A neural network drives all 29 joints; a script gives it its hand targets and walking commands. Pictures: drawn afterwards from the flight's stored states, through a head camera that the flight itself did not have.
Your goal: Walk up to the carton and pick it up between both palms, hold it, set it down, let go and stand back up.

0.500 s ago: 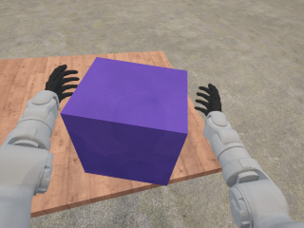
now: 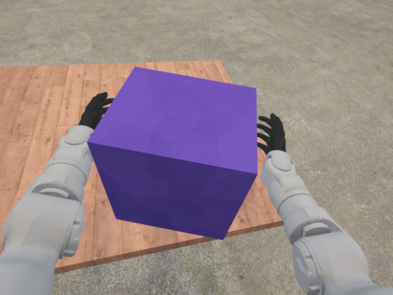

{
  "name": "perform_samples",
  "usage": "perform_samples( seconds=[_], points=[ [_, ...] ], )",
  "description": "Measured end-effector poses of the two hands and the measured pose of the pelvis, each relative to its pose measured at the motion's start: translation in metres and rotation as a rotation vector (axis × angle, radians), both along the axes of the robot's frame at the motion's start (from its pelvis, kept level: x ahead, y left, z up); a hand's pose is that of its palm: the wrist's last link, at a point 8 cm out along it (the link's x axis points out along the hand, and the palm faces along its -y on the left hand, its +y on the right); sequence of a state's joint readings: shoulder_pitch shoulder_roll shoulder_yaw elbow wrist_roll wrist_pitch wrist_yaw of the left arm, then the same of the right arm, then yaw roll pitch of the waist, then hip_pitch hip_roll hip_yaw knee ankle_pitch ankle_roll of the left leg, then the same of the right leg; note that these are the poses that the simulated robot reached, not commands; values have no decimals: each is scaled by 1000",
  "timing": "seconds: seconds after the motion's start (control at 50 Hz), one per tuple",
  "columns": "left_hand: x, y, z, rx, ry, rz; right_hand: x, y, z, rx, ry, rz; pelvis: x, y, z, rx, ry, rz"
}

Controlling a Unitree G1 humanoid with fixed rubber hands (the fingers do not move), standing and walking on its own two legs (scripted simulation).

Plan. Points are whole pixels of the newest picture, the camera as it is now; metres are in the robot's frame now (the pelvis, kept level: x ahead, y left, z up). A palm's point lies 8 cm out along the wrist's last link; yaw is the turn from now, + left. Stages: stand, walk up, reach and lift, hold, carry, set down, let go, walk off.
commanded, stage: reach and lift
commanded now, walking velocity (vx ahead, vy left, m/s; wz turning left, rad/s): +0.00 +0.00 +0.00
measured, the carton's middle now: (181, 158) +0.41 -0.02 +0.04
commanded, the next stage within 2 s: none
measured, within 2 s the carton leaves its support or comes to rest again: neither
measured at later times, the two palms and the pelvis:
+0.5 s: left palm (94, 128) +0.47 +0.16 +0.10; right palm (268, 150) +0.38 -0.20 +0.09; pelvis +0.00 +0.00 +0.00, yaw +0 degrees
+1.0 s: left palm (97, 126) +0.47 +0.15 +0.10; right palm (269, 149) +0.38 -0.20 +0.10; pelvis +0.00 +0.00 +0.00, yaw +0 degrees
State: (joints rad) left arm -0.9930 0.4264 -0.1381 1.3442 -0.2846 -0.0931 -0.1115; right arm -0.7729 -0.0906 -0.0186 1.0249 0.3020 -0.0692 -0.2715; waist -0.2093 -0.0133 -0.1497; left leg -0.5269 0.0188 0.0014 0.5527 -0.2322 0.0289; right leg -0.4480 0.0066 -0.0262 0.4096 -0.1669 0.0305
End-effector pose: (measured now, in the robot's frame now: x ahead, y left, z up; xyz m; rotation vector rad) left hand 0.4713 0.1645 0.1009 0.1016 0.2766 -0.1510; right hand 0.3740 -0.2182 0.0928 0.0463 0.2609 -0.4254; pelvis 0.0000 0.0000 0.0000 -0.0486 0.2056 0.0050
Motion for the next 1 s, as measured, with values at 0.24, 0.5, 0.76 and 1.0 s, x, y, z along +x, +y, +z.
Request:
perform_samples(
  seconds=[0.24,0.5,0.76,1.0],
  points=[
    [-3,-8,1,-9,4,-4,2,15,1,4,-3,-13,-1,-2,1,0,-4,1],
    [-3,-8,1,-11,3,2,1,15,2,-8,7,-14,-4,-3,1,1,7,2],
    [-3,-11,2,-15,-3,-14,0,14,2,-2,-2,-27,-3,-3,2,2,3,-5],
    [-1,-13,3,-15,-11,-32,2,13,2,-8,-24,-31,0,-2,4,4,-15,-9]
  ],
)
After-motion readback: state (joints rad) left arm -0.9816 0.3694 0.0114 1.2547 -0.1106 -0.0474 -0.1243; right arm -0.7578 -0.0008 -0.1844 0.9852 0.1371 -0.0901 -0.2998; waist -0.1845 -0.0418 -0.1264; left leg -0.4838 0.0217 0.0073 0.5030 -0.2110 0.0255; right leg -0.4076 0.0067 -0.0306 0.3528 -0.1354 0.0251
